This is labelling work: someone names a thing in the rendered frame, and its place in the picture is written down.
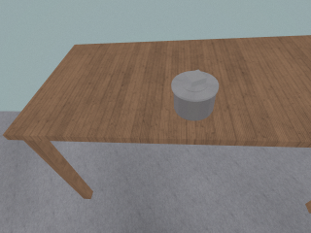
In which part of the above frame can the lid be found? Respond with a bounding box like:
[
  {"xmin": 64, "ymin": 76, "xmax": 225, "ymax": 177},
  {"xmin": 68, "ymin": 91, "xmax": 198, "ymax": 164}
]
[{"xmin": 171, "ymin": 71, "xmax": 220, "ymax": 102}]

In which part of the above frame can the pot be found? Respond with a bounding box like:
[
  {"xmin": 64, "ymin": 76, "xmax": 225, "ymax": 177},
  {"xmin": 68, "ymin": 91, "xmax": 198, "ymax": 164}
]
[{"xmin": 173, "ymin": 93, "xmax": 217, "ymax": 121}]

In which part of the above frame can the knob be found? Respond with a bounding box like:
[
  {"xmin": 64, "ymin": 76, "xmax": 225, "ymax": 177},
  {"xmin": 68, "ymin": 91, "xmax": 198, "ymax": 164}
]
[{"xmin": 184, "ymin": 70, "xmax": 207, "ymax": 87}]

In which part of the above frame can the table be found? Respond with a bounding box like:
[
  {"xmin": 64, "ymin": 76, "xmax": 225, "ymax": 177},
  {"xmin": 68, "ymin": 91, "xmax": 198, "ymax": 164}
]
[{"xmin": 3, "ymin": 35, "xmax": 311, "ymax": 214}]

